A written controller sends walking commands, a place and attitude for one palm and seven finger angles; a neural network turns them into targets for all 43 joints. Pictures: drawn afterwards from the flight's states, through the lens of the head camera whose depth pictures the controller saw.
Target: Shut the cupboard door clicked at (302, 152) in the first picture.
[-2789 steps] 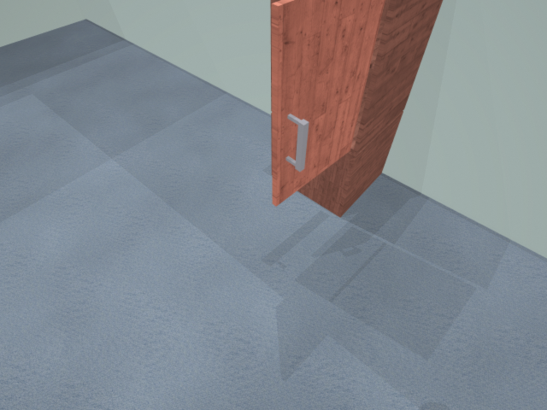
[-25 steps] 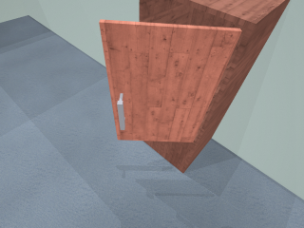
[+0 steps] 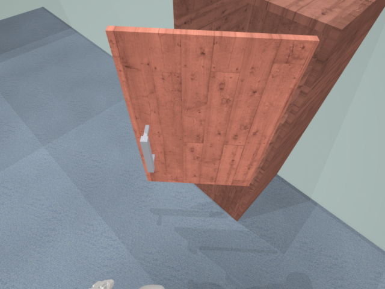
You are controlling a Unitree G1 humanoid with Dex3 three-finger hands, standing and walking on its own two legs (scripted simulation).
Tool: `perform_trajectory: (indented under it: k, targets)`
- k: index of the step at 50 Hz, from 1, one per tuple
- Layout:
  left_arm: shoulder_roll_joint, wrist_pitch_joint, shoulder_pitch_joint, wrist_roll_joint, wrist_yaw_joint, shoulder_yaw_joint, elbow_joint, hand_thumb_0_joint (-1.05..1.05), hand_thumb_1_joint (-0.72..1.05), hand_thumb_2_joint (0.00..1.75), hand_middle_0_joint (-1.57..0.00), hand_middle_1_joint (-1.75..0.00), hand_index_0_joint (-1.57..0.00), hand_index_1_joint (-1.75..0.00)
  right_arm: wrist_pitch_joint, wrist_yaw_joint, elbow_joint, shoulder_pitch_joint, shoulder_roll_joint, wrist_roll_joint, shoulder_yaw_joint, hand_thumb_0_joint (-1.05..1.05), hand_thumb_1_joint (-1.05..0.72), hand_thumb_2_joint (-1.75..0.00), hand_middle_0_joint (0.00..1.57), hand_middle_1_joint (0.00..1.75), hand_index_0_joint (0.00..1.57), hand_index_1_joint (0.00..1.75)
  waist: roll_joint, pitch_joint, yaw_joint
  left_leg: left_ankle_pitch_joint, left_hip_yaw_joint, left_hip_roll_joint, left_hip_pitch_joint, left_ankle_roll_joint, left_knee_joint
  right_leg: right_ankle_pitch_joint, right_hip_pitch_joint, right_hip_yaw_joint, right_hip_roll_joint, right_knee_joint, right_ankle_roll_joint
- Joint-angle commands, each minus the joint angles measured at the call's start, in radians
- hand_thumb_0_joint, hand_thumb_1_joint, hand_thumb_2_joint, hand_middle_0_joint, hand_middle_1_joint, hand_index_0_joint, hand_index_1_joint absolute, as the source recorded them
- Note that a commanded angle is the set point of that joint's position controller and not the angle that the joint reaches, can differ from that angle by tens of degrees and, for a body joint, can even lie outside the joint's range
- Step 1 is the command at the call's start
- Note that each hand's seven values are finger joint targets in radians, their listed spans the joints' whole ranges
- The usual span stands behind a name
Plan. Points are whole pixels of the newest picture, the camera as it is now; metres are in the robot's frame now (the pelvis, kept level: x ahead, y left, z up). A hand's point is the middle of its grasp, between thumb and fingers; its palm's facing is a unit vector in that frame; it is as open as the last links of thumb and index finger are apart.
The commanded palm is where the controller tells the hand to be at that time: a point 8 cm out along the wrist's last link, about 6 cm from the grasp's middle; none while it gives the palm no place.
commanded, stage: come to a stop and stand still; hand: left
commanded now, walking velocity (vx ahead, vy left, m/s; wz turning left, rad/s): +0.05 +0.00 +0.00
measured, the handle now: (149, 150) +0.48 +0.16 -0.09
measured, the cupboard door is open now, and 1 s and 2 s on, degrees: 41 41 41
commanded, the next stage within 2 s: look again from close up in 0.88 s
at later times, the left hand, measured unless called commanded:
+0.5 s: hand out of the picture -0.02 +0.20 -0.17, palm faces -0.01 -0.98 -0.20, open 7.4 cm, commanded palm none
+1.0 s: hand out of the picture -0.03 +0.15 -0.17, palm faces +0.00 -0.99 -0.17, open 7.3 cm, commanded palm none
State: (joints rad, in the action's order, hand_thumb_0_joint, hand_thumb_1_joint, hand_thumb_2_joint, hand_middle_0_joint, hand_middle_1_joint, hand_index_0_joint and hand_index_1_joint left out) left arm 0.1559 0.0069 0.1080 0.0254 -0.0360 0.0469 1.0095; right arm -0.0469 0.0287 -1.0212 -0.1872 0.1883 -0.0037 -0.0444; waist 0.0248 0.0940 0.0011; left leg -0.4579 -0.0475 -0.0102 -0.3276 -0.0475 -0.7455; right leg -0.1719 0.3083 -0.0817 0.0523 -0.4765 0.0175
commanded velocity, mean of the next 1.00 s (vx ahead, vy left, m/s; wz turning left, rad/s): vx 0.02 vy -0.04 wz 0.00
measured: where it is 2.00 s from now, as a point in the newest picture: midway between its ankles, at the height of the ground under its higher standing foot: outside the picture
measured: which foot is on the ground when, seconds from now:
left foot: up 0.00-0.04, down 0.06-1.00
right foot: down 0.00-0.08, up 0.10-0.40, down 0.42-1.00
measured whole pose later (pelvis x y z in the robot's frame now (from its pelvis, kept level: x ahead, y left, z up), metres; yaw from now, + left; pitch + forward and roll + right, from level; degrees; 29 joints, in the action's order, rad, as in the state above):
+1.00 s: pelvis -0.02 -0.01 +0.01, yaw -1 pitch -1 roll +0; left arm 0.12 -0.01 0.29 0.01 -0.04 0.00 1.14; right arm 0.00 0.03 -1.16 -0.31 0.13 -0.01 0.00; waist 0.00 0.04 0.02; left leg -0.18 -0.06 0.05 -0.22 -0.02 -0.41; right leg -0.27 0.08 -0.01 -0.03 -0.37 0.03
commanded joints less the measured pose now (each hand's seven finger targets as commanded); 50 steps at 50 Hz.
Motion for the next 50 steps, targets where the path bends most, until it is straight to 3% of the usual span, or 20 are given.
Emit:
perform_trajectory:
  k: [1,2,3,4,5,6,7,11,16,19,22,23,24,26,32,35,40,48,49,50]
  targets:
    - [0.189,0.010,0.036,0.005,-0.012,0.043,-0.046,0.00,0.90,0.90,-0.20,-0.30,-0.20,-0.30,0.009,-0.010,0.011,-0.180,0.038,-0.005,-0.013,0.00,-0.90,-0.90,0.20,0.30,0.20,0.30,0.132,-0.174,0.028,0.226,0.012,0.031,0.164,0.008,0.258,0.317,-0.068,0.182,0.221,0.041,0.111]
    - [0.158,0.017,0.044,-0.003,-0.009,0.035,-0.056,0.00,0.90,0.90,-0.20,-0.30,-0.20,-0.30,0.020,-0.011,0.010,-0.202,0.070,-0.009,-0.013,0.00,-0.90,-0.90,0.20,0.30,0.20,0.30,0.041,-0.180,0.033,0.291,0.057,0.085,0.236,0.026,0.356,0.112,0.006,0.142,0.155,-0.018,0.060]
    - [0.102,0.029,0.073,-0.011,-0.005,0.025,-0.066,0.00,0.90,0.90,-0.20,-0.30,-0.20,-0.30,0.031,-0.008,0.034,-0.161,0.136,-0.021,-0.022,0.00,-0.90,-0.90,0.20,0.30,0.20,0.30,-0.199,-0.152,0.012,0.355,0.263,0.254,0.181,0.090,0.460,-0.174,0.073,0.060,0.028,-0.115,-0.010]
    - [0.091,0.039,0.064,-0.012,-0.006,0.019,-0.068,0.00,0.90,0.90,-0.20,-0.30,-0.20,-0.30,0.028,0.000,0.063,-0.091,0.175,-0.028,-0.025,0.00,-0.90,-0.90,0.20,0.30,0.20,0.30,-0.275,-0.098,0.013,0.330,0.333,0.343,0.035,0.164,0.542,-0.340,0.041,0.069,-0.025,-0.236,-0.030]
    - [0.101,0.042,0.071,-0.010,0.001,0.021,-0.066,0.00,0.90,0.90,-0.20,-0.30,-0.20,-0.30,0.031,0.003,0.082,-0.023,0.168,-0.031,-0.011,0.00,-0.90,-0.90,0.20,0.30,0.20,0.30,-0.206,-0.066,-0.010,0.178,0.302,0.339,-0.072,0.205,0.566,-0.318,-0.024,0.116,-0.018,-0.313,-0.022]
    - [0.099,0.052,0.099,0.000,0.005,0.023,-0.048,0.00,0.90,0.90,-0.20,-0.30,-0.20,-0.30,0.041,0.007,0.083,0.009,0.139,-0.031,-0.003,0.00,-0.90,-0.90,0.20,0.30,0.20,0.30,-0.224,-0.040,-0.027,0.069,0.298,0.308,-0.081,0.196,0.599,-0.305,-0.005,0.118,-0.024,-0.359,-0.017]
    - [0.113,0.055,0.099,0.006,0.013,0.025,-0.031,0.00,0.90,0.90,-0.20,-0.30,-0.20,-0.30,0.044,0.013,0.078,0.014,0.135,-0.032,-0.001,0.00,-0.90,-0.90,0.20,0.30,0.20,0.30,-0.185,-0.012,-0.023,0.079,0.281,0.282,-0.052,0.175,0.589,-0.250,0.037,0.142,-0.029,-0.395,-0.020]
    - [0.106,0.034,0.134,-0.003,0.027,0.018,-0.010,0.00,0.90,0.90,-0.20,-0.30,-0.20,-0.30,0.054,0.021,0.056,-0.022,0.132,-0.025,0.001,0.00,-0.90,-0.90,0.20,0.30,0.20,0.30,-0.108,-0.038,-0.011,0.269,0.223,0.273,0.146,0.181,0.537,-0.210,0.115,0.144,-0.026,-0.353,-0.038]
    - [0.089,0.023,0.128,-0.007,0.027,0.000,-0.006,0.00,0.90,0.90,-0.20,-0.30,-0.20,-0.30,0.053,0.019,0.013,-0.091,0.146,-0.022,-0.019,0.00,-0.90,-0.90,0.20,0.30,0.20,0.30,-0.123,-0.109,0.034,0.490,0.218,0.289,0.262,0.205,0.459,-0.243,0.026,0.093,-0.030,-0.140,-0.034]
    - [0.085,0.016,0.216,-0.008,0.022,-0.002,0.029,0.00,0.90,0.90,-0.20,-0.30,-0.20,-0.30,0.054,0.020,-0.003,-0.079,0.151,-0.010,-0.019,0.00,-0.90,-0.90,0.20,0.30,0.20,0.30,-0.105,-0.149,0.003,0.550,0.173,0.243,0.226,0.160,0.387,-0.043,-0.118,0.080,-0.035,0.064,-0.025]
    - [0.129,-0.003,0.222,-0.008,0.012,-0.007,0.048,0.00,0.90,0.90,-0.20,-0.30,-0.20,-0.30,0.056,0.008,-0.011,-0.064,0.081,0.001,-0.001,0.00,-0.90,-0.90,0.20,0.30,0.20,0.30,0.007,-0.098,0.012,0.350,0.076,0.120,0.128,0.069,0.360,0.078,-0.161,0.203,0.075,0.168,0.024]
    - [0.134,-0.004,0.206,-0.011,0.012,-0.011,0.046,0.00,0.90,0.90,-0.20,-0.30,-0.20,-0.30,0.056,0.003,-0.018,-0.069,0.069,0.000,0.003,0.00,-0.90,-0.90,0.20,0.30,0.20,0.30,-0.005,-0.082,0.021,0.325,0.064,0.101,0.161,0.060,0.374,0.049,-0.111,0.199,0.090,0.168,0.034]
    - [0.129,-0.006,0.211,-0.010,0.012,-0.012,0.054,0.00,0.90,0.90,-0.20,-0.30,-0.20,-0.30,0.059,0.000,-0.026,-0.075,0.073,-0.004,0.003,0.00,-0.90,-0.90,0.20,0.30,0.20,0.30,-0.026,-0.102,0.020,0.426,0.061,0.102,0.200,0.063,0.364,0.126,-0.119,0.179,0.066,0.139,0.026]
    - [0.109,-0.018,0.218,-0.013,0.005,-0.019,0.067,0.00,0.90,0.90,-0.20,-0.30,-0.20,-0.30,0.060,0.005,-0.049,-0.086,0.076,-0.004,0.005,0.00,-0.90,-0.90,0.20,0.30,0.20,0.30,0.068,-0.121,0.017,0.455,0.053,0.119,0.226,0.064,0.347,0.195,-0.140,0.164,0.053,0.139,0.018]
    - [0.093,-0.013,0.207,-0.016,0.000,-0.024,0.077,0.00,0.90,0.90,-0.20,-0.30,-0.20,-0.30,0.051,0.002,-0.095,-0.107,0.058,-0.007,0.018,0.00,-0.90,-0.90,0.20,0.30,0.20,0.30,0.017,0.000,0.013,0.345,0.056,0.111,0.183,0.054,0.397,0.002,-0.089,0.176,0.048,0.198,0.018]
    - [0.090,-0.012,0.218,-0.019,-0.001,-0.026,0.088,0.00,0.90,0.90,-0.20,-0.30,-0.20,-0.30,0.046,0.004,-0.108,-0.121,0.048,-0.009,0.022,0.00,-0.90,-0.90,0.20,0.30,0.20,0.30,-0.024,0.018,0.010,0.313,0.054,0.106,0.174,0.050,0.406,-0.038,-0.085,0.186,0.046,0.216,0.022]
    - [0.084,-0.014,0.223,-0.020,-0.001,-0.026,0.091,0.00,0.90,0.90,-0.20,-0.30,-0.20,-0.30,0.046,0.006,-0.120,-0.154,0.039,-0.010,0.025,0.00,-0.90,-0.90,0.20,0.30,0.20,0.30,-0.011,0.017,0.011,0.313,0.055,0.107,0.169,0.046,0.411,-0.047,-0.096,0.183,0.046,0.225,0.024]
    - [0.069,-0.020,0.249,-0.020,-0.006,-0.026,0.099,0.00,0.90,0.90,-0.20,-0.30,-0.20,-0.30,0.056,0.011,-0.126,-0.169,0.037,-0.008,0.025,0.00,-0.90,-0.90,0.20,0.30,0.20,0.30,-0.005,-0.039,0.006,0.397,0.057,0.120,0.200,0.050,0.394,0.082,-0.142,0.169,0.044,0.193,0.026]
    - [0.084,-0.061,0.317,0.002,-0.044,-0.038,0.114,0.00,0.90,0.90,-0.20,-0.30,-0.20,-0.30,0.082,-0.003,-0.047,-0.051,0.061,-0.002,0.030,0.00,-0.90,-0.90,0.20,0.30,0.20,0.30,-0.069,0.003,-0.032,0.432,0.012,0.114,0.112,0.034,0.157,0.486,-0.090,0.224,0.106,0.167,-0.012]
    - [0.139,-0.069,0.272,-0.007,-0.037,-0.028,0.064,0.00,0.90,0.90,-0.20,-0.30,-0.20,-0.30,0.070,-0.010,-0.019,-0.124,0.004,-0.007,0.033,0.00,-0.90,-0.90,0.20,0.30,0.20,0.30,-0.044,-0.058,0.035,0.203,0.037,0.082,0.095,0.048,0.189,0.384,-0.117,0.242,0.135,0.139,0.027]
